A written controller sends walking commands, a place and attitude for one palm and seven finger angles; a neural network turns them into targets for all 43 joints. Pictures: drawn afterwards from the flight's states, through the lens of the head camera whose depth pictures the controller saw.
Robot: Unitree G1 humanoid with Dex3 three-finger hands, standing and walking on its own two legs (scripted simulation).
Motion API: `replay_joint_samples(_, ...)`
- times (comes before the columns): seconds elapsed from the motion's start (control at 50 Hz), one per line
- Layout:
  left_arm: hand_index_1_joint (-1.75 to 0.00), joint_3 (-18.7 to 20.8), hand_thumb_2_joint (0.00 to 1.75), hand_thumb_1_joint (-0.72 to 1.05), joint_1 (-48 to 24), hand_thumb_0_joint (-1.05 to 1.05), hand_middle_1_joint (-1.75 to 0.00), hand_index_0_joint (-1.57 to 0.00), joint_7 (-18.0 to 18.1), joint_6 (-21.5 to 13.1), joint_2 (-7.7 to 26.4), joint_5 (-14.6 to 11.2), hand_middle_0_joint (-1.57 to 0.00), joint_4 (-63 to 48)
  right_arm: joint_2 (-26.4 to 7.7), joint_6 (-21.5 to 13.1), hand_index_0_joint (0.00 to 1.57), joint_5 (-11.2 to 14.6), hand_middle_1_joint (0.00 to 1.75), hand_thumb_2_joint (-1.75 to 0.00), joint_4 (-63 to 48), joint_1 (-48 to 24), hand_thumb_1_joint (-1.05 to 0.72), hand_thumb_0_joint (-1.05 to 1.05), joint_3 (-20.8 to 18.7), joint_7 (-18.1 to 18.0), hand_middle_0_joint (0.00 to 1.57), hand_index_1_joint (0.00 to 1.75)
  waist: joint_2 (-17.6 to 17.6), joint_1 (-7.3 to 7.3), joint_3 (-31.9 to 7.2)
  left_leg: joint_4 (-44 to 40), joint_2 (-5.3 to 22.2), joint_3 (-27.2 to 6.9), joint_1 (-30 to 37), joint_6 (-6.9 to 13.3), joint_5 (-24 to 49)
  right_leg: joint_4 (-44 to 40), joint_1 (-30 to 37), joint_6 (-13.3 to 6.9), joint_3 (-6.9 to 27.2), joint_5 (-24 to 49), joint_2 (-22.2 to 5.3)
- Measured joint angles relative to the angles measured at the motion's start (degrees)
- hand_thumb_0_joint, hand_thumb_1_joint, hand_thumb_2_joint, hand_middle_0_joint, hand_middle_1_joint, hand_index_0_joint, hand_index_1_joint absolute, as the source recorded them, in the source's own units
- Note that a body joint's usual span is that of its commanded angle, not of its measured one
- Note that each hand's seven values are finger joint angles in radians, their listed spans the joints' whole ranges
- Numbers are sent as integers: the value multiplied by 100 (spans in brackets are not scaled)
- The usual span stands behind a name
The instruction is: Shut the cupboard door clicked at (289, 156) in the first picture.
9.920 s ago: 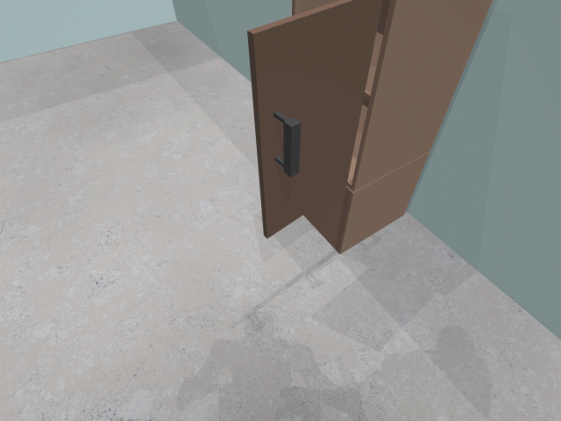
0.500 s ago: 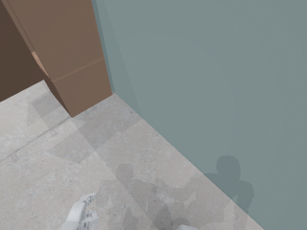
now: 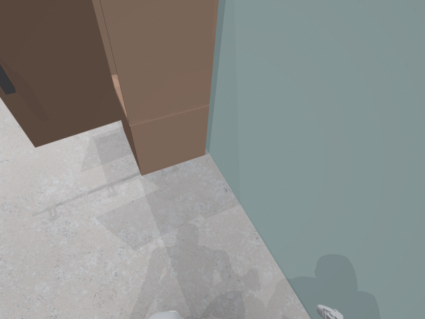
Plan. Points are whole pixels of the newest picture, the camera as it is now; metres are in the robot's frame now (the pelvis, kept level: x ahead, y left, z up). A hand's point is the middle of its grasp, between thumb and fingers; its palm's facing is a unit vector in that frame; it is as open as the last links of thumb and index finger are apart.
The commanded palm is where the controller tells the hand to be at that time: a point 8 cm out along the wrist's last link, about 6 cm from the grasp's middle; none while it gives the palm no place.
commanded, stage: walk to a spot facing it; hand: left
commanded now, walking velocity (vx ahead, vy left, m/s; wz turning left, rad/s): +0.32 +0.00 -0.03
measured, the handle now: out of the picture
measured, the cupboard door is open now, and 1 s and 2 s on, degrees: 96 96 96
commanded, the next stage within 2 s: turn to face it in 0.12 s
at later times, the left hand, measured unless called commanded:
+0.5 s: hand (160, 235) +0.32 +0.15 -0.15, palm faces +0.06 -0.98 -0.19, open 7.4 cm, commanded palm none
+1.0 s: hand (110, 266) +0.23 +0.25 -0.16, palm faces +0.40 -0.88 -0.26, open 7.4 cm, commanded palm none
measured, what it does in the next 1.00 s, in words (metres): walks ahead, turning left: right foot, then left foot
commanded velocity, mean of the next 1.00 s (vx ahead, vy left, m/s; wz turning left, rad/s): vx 0.05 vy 0.00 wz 0.42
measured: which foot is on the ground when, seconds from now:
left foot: down 0.00-0.40, up 0.42-0.74, down 0.76-1.00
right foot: up 0.00-0.38, down 0.40-0.74, up 0.76-1.00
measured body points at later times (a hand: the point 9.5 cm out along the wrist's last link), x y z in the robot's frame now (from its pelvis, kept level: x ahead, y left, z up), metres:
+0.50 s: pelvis +0.19 -0.03 +0.00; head +0.23 -0.03 +0.45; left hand +0.31 +0.20 -0.13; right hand +0.13 -0.25 -0.15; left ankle +0.09 +0.07 -0.66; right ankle +0.25 -0.13 -0.72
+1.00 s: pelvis +0.25 +0.01 +0.02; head +0.28 +0.05 +0.46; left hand +0.21 +0.29 -0.14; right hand +0.44 -0.19 -0.11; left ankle +0.24 +0.10 -0.72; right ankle +0.28 -0.15 -0.65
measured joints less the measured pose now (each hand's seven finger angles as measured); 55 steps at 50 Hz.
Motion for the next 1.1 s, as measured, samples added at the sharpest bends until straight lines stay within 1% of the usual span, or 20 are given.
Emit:
replay_joint_samples(0.08, -29, 6, 90, 91, -396, 1, -29, -19, -43, -13, -67, 48, -20, -276, 152, -23, 20, 31, 30, -90, 211, 337, -91, 0, 97, -57, 19, 30, 39, 56, -81, -809, -145, -56, 651, 3, 140, -74, -941, 46, 155, 677, -66)
replay_joint_samples(0.16, -29, 16, 90, 91, -732, 1, -29, -19, -57, 4, -156, 46, -20, -508, 201, -37, 20, 74, 30, -90, 411, 739, -94, 0, 68, -115, 20, 30, 68, -15, -158, -1502, -250, -95, 1272, 3, 211, -712, -1439, 119, 280, 1252, -97)
replay_joint_samples(0.24, -29, 35, 90, 93, -1048, 1, -29, -19, -47, 57, -90, 28, -20, -608, 270, -19, 20, 61, 30, -90, 594, 1129, -94, 0, 127, -106, 20, 30, 63, -130, -154, -1849, -260, -84, 1773, -76, 87, -1546, -1512, 115, 239, 1638, -44)
replay_joint_samples(0.32, -29, -30, 90, 92, -1380, 0, -29, -19, -26, 56, -15, 11, -20, -659, 375, 13, 20, 35, 30, -90, 781, 1454, -93, 0, 195, -133, 20, 30, 85, -377, -45, -1730, -218, -142, 2039, -199, -255, -2592, -1108, 38, 102, 1647, 103)
replay_joint_samples(0.38, -29, -74, 90, 92, -1577, 0, -29, -19, -22, -6, 7, -2, -20, -772, 450, 106, 20, 43, 30, -90, 943, 1713, -92, 0, 217, -143, 20, 30, 119, -520, 22, -1210, -160, -280, 2037, -327, -734, -3329, -509, 0, -20, 1791, 291)
replay_joint_samples(0.4, -29, -80, 90, 92, -1618, 0, -29, -19, -19, -61, 10, -1, -20, -834, 472, 151, 20, 66, 30, -90, 989, 1798, -92, 0, 209, -137, 20, 30, 116, -539, 26, -817, -153, -339, 1914, -368, -951, -3500, -304, -72, -71, 1864, 297)
replay_joint_samples(0.44, -29, -82, 90, 91, -1750, 0, -29, -19, 19, -189, -66, -10, -20, -939, 446, 280, 20, 122, 30, -90, 1054, 1739, -91, 0, 158, -120, 20, 30, 253, -563, 167, 697, -51, -500, 1266, -462, -1402, -3295, -238, -226, -246, 1202, 317)
replay_joint_samples(0.48, -29, -104, 90, 91, -1796, 0, -29, -20, 76, -217, -152, -35, -20, -1055, 396, 426, 20, 131, 30, -90, 1029, 1571, -91, 1, 107, -112, 20, 30, 331, -581, 292, 2209, -2, -607, 537, -560, -1713, -3236, -125, -285, -410, 960, 296)
replay_joint_samples(0.5, -29, -105, 90, 91, -1783, 0, -29, -20, 109, -195, -188, -41, -20, -1094, 370, 492, 20, 125, 30, -90, 993, 1472, -91, 1, 81, -98, 20, 30, 335, -580, 310, 2690, 43, -604, 225, -597, -1679, -3301, -48, -241, -475, 974, 277)
replay_joint_samples(0.54, -29, -99, 90, 91, -1710, 0, -30, -20, 162, -133, -246, -31, -20, -1106, 315, 598, 20, 102, 30, -90, 872, 1268, -91, 1, 36, -61, 20, 30, 305, -591, 267, 3082, 163, -561, -261, -668, -1473, -3474, 99, -235, -604, 992, 237)
replay_joint_samples(0.6, -29, -60, 90, 91, -1563, 0, -30, -20, 191, -50, -288, -20, -20, -1041, 244, 666, 20, 70, 30, -90, 619, 988, -91, 1, -23, 0, 20, 30, 184, -589, 129, 2690, 316, -429, -595, -759, -1158, -3691, 282, -198, -783, 987, 129)
replay_joint_samples(0.64, -30, 24, 90, 93, -1514, -1, -30, -20, 215, -33, -242, -13, -20, -1047, 199, 668, 20, 57, 30, -90, 458, 821, -91, 1, -55, 36, 19, 30, 100, -527, 61, 2157, 363, -345, -603, -788, -1057, -3736, 372, -146, -914, 942, 44)
replay_joint_samples(0.7, -30, 64, 90, 93, -1428, -1, -30, -20, 179, 21, -114, 31, -20, -1047, 99, 651, 19, 45, 30, -90, 233, 568, -91, 0, -83, 69, 19, 30, -26, -392, 18, 1202, 338, -202, -345, -782, -918, -3550, 434, -31, -1069, 756, -126)
replay_joint_samples(0.74, -30, 85, 90, 93, -1295, -1, -30, -20, 142, 86, -38, 12, -20, -1062, -25, 605, 19, 34, 30, -90, 49, 461, -91, 0, -98, 91, 19, 30, -30, -330, -41, 337, 287, -152, 11, -736, -479, -3180, 383, 87, -1158, 502, -255)
replay_joint_samples(0.76, -30, 100, 90, 92, -1220, -1, -30, -20, 120, 142, -3, -12, -20, -1074, -100, 563, 19, 16, 30, -90, -46, 418, -91, 0, -118, 95, 19, 30, 21, -332, -110, 185, 266, -236, 6, -554, -231, -2831, 237, 173, -1131, 168, -276)
replay_joint_samples(0.8, -30, 132, 90, 92, -1183, -1, -30, -20, 123, 309, 151, -15, -20, -1046, -129, 506, 19, -12, 30, -90, -161, 265, -91, 0, -111, 62, 19, 30, -48, -313, -114, 473, 153, -285, -156, -271, -334, -1786, -209, 249, -557, -592, -176)
replay_joint_samples(0.84, -29, 174, 90, 92, -1200, 0, -30, -20, 139, 406, 279, -1, -20, -993, -132, 468, 20, -19, 30, -90, -254, 204, -91, 0, -76, 10, 19, 30, -60, -282, -127, 379, 79, -371, -139, -186, -367, -801, -637, 287, -104, -596, 14)
replay_joint_samples(0.88, -29, 203, 90, 92, -1211, 0, -30, -20, 132, 406, 370, 9, -20, -990, -131, 447, 20, -9, 30, -90, -296, 169, -91, 0, -36, -33, 19, 30, -61, -214, -104, 45, 11, -446, 10, -230, -209, -295, -895, 323, 149, -248, 115)
replay_joint_samples(0.98, -29, 175, 90, 91, -1145, 0, -29, -19, 133, 361, 444, -17, -20, -1084, -125, 431, 20, 26, 30, -90, -317, 121, -91, 0, 45, -54, 20, 30, 77, -95, -32, -649, -78, -631, 363, -213, 126, -525, -959, 410, 375, 76, 213)
replay_joint_samples(1.1, -29, 101, 90, 91, -1159, 1, -29, -19, 145, 388, 369, -44, -20, -1143, -56, 528, 20, 12, 30, -90, -263, 168, -91, 0, 54, -8, 20, 30, 260, -148, 56, -764, -132, -921, 467, -332, 172, -1679, -497, 390, 403, -118, 349)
